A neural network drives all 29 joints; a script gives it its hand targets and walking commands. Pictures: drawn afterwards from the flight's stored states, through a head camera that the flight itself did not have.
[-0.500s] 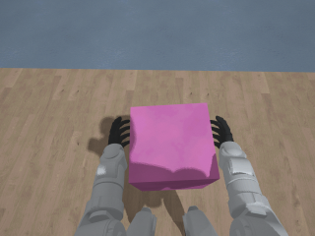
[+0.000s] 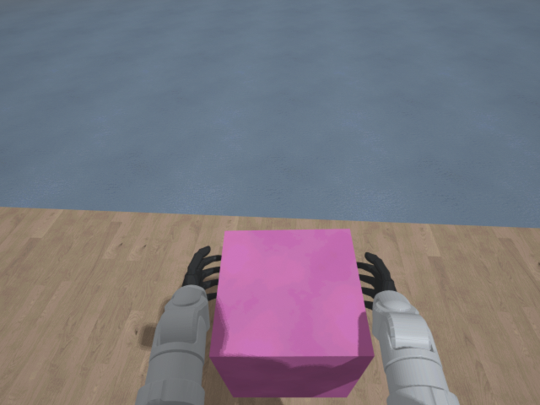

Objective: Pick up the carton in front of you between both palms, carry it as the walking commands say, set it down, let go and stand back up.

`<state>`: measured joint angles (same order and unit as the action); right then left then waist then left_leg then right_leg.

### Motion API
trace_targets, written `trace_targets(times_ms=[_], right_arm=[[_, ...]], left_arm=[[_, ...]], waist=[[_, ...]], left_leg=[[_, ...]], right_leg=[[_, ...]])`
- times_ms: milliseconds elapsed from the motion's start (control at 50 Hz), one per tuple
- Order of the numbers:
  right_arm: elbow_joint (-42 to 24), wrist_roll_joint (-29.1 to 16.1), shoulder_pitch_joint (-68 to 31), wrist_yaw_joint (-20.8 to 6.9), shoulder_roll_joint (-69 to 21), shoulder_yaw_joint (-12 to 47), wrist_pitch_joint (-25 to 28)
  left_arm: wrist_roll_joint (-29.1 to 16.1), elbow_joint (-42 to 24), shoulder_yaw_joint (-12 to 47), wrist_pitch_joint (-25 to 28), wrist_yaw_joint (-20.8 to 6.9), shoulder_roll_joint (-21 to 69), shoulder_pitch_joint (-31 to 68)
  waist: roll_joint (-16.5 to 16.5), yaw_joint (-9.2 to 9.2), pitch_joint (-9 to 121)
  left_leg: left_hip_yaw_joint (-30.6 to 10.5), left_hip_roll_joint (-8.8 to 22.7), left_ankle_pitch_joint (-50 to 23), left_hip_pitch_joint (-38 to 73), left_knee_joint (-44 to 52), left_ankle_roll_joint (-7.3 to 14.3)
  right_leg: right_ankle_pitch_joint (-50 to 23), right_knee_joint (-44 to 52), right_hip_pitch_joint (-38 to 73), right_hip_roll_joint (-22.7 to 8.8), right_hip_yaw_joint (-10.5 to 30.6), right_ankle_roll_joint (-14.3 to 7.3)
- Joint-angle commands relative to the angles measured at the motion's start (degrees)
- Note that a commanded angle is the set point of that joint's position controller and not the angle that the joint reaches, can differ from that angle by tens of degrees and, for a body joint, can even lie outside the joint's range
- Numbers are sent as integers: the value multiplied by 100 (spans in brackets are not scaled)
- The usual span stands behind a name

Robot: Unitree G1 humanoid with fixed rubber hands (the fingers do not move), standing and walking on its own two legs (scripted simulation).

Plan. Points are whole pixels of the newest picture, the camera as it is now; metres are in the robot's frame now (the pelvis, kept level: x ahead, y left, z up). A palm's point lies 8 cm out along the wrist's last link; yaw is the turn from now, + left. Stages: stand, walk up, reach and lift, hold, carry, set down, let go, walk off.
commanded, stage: reach and lift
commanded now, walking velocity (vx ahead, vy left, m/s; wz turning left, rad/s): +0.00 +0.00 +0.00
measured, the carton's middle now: (288, 317) +0.29 +0.00 -0.06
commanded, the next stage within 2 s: hold in 1.00 s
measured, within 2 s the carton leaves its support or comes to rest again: neither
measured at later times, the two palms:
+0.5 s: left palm (194, 290) +0.29 +0.15 +0.04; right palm (387, 296) +0.28 -0.15 +0.03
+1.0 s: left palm (192, 284) +0.29 +0.15 +0.05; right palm (387, 291) +0.28 -0.15 +0.04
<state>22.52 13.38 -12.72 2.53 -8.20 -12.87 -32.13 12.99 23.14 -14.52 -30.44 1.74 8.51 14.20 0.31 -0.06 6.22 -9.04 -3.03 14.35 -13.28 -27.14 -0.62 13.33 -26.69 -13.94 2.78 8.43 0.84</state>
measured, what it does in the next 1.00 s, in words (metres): stands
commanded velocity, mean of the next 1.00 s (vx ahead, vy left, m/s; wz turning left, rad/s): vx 0.00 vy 0.00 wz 0.00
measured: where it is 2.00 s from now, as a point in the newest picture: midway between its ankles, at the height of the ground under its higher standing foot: outside the picture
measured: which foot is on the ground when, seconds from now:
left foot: down 0.00-1.00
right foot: down 0.00-1.00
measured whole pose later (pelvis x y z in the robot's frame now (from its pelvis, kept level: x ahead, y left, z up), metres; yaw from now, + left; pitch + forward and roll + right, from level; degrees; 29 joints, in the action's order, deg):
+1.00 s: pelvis +0.00 +0.00 +0.01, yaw +0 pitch -5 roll +0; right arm 17.3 16.1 -14.3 0.9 -8.5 -12.3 -40.6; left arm 16.4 18.0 -14.0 -38.7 0.2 8.9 15.9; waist 0.2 -0.1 1.2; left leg -8.3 -2.3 12.0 -4.3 -21.2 -0.5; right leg 11.1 -21.0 -5.0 2.2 7.9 0.7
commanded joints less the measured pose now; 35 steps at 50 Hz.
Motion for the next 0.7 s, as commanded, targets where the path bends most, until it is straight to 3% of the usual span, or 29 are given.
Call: trace_targets(times_ms=[0,80,300,680], right_arm=[[-180,-1112,-2930,-1563,-5394,2956,-55],[62,-979,-3409,-1658,-5414,2631,-95],[-36,-1015,-4047,-1686,-5615,2746,-89],[-638,-1176,-3307,-1617,-5514,2985,-345]], left_arm=[[-943,353,2971,-302,-1527,5597,2298],[-799,564,2631,-343,-1608,5642,2740],[-822,483,2707,-325,-1678,5758,3392],[-963,-129,2928,-552,-1656,5543,2695]], waist=[[26,14,590],[47,-17,301],[-39,-9,859],[-44,-8,961]], left_leg=[[413,-192,-958,343,590,-32],[464,-157,-292,198,626,21],[519,-187,-347,415,552,20],[495,-261,-1437,871,746,-41]], right_leg=[[-825,484,668,251,-419,-51],[-201,486,571,229,-470,-83],[-253,446,809,221,-473,-25],[-1413,660,1339,259,-435,54]])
